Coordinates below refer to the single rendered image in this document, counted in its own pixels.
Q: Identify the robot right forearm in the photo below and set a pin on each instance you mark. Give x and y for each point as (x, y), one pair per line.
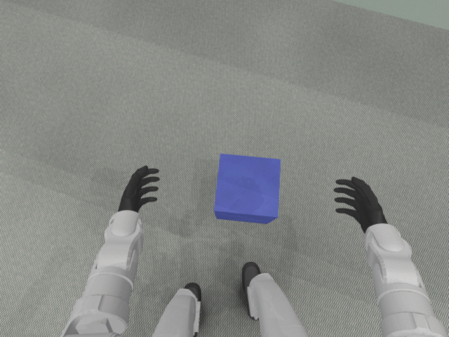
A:
(400, 292)

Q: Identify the robot right foot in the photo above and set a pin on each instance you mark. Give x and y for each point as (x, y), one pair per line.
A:
(249, 271)

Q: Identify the right robot thigh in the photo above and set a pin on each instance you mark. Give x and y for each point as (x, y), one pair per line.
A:
(276, 314)

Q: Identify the robot left forearm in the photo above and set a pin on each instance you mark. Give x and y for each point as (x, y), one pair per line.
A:
(103, 307)

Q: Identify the robot right hand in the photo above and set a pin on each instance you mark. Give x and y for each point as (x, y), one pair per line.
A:
(368, 211)

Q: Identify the robot left hand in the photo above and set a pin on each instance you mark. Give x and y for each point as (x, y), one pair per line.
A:
(131, 199)

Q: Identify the carton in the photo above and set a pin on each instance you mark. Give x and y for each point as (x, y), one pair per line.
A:
(247, 189)

